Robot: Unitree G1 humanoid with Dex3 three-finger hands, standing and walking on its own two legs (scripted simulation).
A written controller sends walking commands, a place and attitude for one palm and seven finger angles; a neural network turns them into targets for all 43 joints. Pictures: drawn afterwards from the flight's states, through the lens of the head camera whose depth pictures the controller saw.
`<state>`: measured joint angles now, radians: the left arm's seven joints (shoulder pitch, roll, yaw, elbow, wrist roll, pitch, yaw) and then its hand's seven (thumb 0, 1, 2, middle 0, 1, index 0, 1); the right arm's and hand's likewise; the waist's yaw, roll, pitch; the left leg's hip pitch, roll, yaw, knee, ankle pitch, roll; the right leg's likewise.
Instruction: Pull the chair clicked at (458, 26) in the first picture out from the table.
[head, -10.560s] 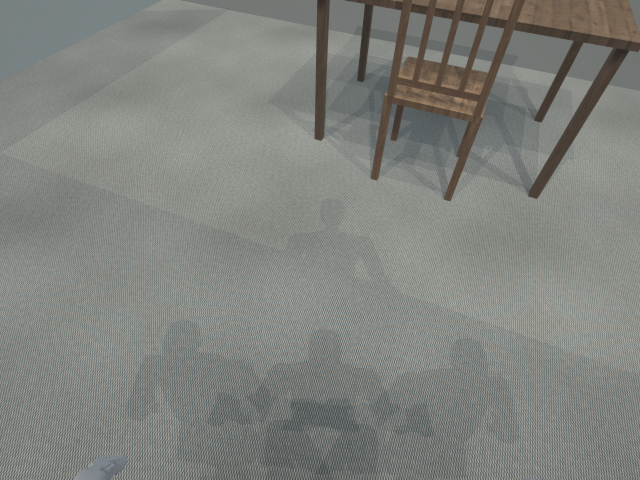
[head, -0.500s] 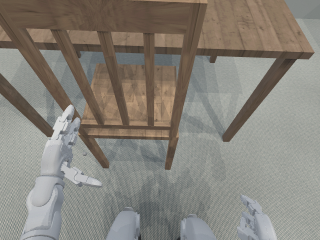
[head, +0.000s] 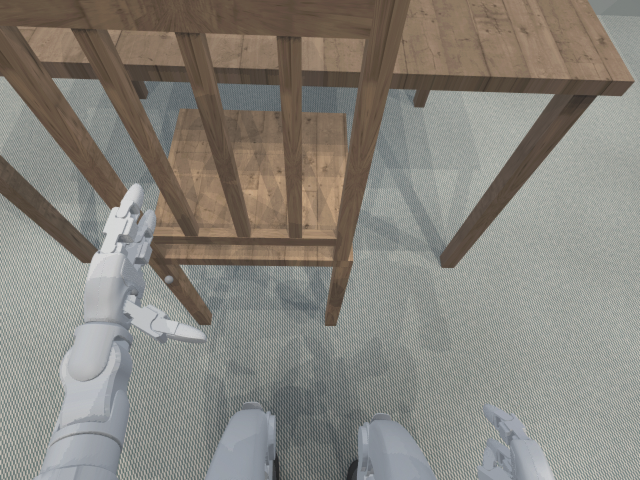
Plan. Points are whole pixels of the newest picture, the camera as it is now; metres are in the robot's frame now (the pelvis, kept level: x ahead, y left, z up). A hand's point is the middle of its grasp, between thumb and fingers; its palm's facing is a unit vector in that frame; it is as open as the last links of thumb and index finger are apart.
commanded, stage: aim the fingers beside a spindle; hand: left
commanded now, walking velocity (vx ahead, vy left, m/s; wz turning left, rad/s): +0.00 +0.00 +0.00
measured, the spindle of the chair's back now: (225, 162) +0.49 +0.13 +0.05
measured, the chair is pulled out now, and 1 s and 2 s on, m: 0.00 0.00 0.00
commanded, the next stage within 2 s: push the fingers through the gap in 0.50 s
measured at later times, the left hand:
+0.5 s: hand (169, 282) +0.34 +0.19 +0.01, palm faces +0.01 -1.00 -0.04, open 16.9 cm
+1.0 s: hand (169, 256) +0.37 +0.19 +0.02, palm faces +0.01 -1.00 -0.04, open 16.9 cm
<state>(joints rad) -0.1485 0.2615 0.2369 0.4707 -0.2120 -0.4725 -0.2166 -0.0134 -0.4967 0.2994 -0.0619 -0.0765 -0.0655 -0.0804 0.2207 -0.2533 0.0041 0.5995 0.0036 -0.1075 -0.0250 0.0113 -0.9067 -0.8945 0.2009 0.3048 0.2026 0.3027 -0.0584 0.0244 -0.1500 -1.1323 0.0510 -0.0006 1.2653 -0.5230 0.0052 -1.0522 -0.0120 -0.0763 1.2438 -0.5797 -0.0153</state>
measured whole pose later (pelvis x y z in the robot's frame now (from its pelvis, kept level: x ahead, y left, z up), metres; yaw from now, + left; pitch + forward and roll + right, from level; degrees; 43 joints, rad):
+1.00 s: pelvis +0.00 +0.00 +0.00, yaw +0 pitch +23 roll -2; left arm -0.27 0.29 0.27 0.55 -0.21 -0.45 -0.24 -0.01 -0.50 0.30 -0.06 -0.08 -0.07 -0.08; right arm 0.22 -0.25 0.01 0.60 0.00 -0.10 -0.02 0.01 -0.91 -0.89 0.20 0.30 0.20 0.30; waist -0.07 0.03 -0.15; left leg -1.15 0.05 0.00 1.27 -0.52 0.00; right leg -1.07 -0.01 -0.08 1.25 -0.58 -0.02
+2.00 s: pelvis +0.00 +0.01 -0.01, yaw -1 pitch +26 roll -3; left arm -0.60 0.38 0.38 0.89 -0.14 -0.49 -0.23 -0.01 -0.50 0.30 -0.06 -0.08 -0.07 -0.08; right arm 0.28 -0.26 0.01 0.63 -0.01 0.01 0.01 0.01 -0.91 -0.89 0.20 0.30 0.20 0.30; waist -0.12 0.03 -0.14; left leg -1.21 0.06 0.01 1.28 -0.53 0.01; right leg -1.14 0.00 -0.06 1.25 -0.57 -0.01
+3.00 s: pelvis +0.01 +0.01 +0.00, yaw -1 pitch +26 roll -3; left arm -0.56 0.36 0.33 0.85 -0.16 -0.49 -0.17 -0.01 0.15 0.58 -0.43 -1.35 -0.41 -1.36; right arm 0.27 -0.25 0.00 0.64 -0.01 0.02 0.02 0.01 -0.91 -0.89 0.20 0.30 0.20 0.30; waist -0.11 0.03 -0.15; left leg -1.19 0.06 0.00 1.26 -0.53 0.02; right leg -1.10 0.00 -0.07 1.22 -0.57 0.00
